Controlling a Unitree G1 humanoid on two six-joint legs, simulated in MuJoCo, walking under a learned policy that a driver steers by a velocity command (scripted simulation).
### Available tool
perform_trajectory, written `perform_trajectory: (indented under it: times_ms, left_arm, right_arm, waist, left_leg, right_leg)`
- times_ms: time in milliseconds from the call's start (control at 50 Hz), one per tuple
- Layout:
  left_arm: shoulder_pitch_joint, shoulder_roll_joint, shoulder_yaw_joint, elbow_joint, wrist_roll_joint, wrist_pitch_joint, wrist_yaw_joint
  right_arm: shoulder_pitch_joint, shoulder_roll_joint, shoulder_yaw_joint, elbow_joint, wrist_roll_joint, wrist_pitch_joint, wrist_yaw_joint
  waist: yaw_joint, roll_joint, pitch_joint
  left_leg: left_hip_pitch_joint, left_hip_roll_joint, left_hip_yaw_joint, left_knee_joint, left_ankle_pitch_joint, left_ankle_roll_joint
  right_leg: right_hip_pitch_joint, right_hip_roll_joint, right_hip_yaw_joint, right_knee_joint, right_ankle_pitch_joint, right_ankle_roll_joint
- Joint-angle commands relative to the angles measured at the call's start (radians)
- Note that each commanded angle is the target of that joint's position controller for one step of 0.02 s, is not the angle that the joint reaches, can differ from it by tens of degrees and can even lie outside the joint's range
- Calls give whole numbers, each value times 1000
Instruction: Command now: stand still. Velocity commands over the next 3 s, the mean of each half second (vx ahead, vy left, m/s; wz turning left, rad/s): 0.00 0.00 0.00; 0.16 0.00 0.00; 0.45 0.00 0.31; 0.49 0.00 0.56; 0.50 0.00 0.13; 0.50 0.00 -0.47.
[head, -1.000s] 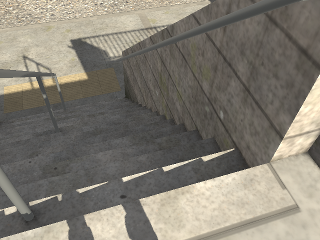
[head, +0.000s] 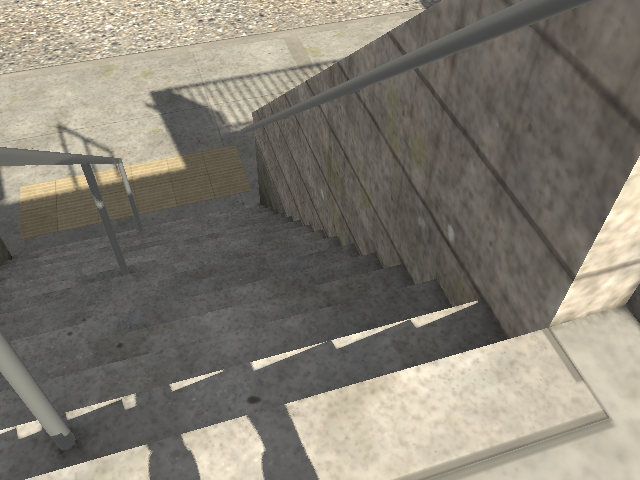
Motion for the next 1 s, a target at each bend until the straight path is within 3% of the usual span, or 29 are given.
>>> perform_trajectory:
  times_ms: [20,660,680,700,720,740,760,780,800,820,860,880,940,960,980,1000]
  left_arm:
    - [-22,130,35,-65,-1,-14,3]
    - [-34,144,34,58,0,1,7]
    - [-15,150,38,70,3,5,9]
    - [-7,185,52,73,17,9,18]
    - [-39,192,60,64,35,10,29]
    - [-84,151,51,47,52,5,36]
    - [-118,91,35,33,63,-6,42]
    - [-146,62,26,24,73,-19,51]
    - [-137,46,28,16,77,-29,53]
    - [-110,42,32,16,85,-34,50]
    - [-53,36,36,41,98,-22,29]
    - [-48,24,34,51,90,-14,13]
    - [3,25,32,89,45,-19,-28]
    - [51,39,35,113,44,-30,-31]
    - [114,59,44,131,49,-44,-26]
    - [222,101,61,154,74,-57,-11]
  right_arm:
    - [-28,-132,-37,-69,1,-15,-3]
    - [-16,-154,-45,36,2,-6,1]
    - [7,-163,-49,47,1,-2,-2]
    - [52,-217,-73,59,-14,3,-14]
    - [117,-251,-91,81,-32,6,-30]
    - [196,-242,-92,106,-38,0,-51]
    - [229,-197,-76,116,-34,-5,-74]
    - [256,-127,-49,117,-41,-16,-91]
    - [227,-75,-27,116,-49,-27,-103]
    - [169,-54,-14,106,-50,-33,-107]
    - [48,-96,-18,82,-31,-30,-111]
    - [39,-134,-25,82,-30,-21,-111]
    - [63,-201,-36,113,-46,18,-80]
    - [51,-202,-35,113,-57,34,-65]
    - [77,-172,-28,129,-77,37,-51]
    - [116,-98,-10,151,-99,27,-41]
  waist:
    - [0,13,-62]
    - [9,11,-33]
    - [8,16,-26]
    - [-11,37,9]
    - [-51,75,50]
    - [-92,125,86]
    - [-114,167,122]
    - [-138,186,124]
    - [-105,166,101]
    - [-60,127,91]
    - [-1,72,95]
    - [3,90,90]
    - [30,61,97]
    - [45,43,93]
    - [61,28,60]
    - [100,-36,10]
  left_leg:
    - [41,44,-70,-91,298,23]
    - [75,33,-85,-148,313,31]
    - [76,36,-93,-176,197,42]
    - [82,51,-120,-218,-11,91]
    - [110,111,-216,-299,-237,167]
    - [187,232,-386,-402,-386,257]
    - [242,352,-530,-483,-429,319]
    - [265,411,-596,-532,-359,335]
    - [276,396,-559,-542,-292,308]
    - [260,334,-464,-551,-237,263]
    - [166,210,-255,-571,-152,187]
    - [109,171,-186,-567,-102,168]
    - [62,179,-149,-483,-50,193]
    - [34,184,-156,-425,-67,209]
    - [-26,164,-141,-314,-71,216]
    - [-98,109,-97,-101,-41,182]
  right_leg:
    - [0,-27,37,-73,238,-25]
    - [37,-34,18,-123,230,-10]
    - [32,-29,14,-135,136,-16]
    - [-19,-9,1,-121,-40,-39]
    - [-117,4,-2,-68,-168,-56]
    - [-243,11,-14,28,-169,-57]
    - [-337,-5,7,122,-134,-68]
    - [-399,-38,88,302,-217,-80]
    - [-416,-44,121,418,-247,-98]
    - [-384,-43,111,427,-221,-106]
    - [-207,-27,15,237,-152,-98]
    - [-95,-9,-22,180,-126,-85]
    - [85,18,-33,-86,157,-80]
    - [160,29,-31,-158,168,-91]
    - [269,41,-31,-122,149,-105]
    - [378,-18,48,-112,143,-139]
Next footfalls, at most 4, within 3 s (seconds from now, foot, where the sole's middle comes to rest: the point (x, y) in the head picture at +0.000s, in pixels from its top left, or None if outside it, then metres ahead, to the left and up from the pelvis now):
1.00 right None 0.12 -0.16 -0.77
1.48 left None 0.46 0.09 -0.77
1.82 right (371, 427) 0.62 -0.08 -0.77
2.20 left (223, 425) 0.63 0.23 -0.77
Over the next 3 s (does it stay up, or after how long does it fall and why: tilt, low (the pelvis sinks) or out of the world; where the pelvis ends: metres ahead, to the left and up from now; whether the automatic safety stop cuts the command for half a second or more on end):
stays up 0.90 0.31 -0.40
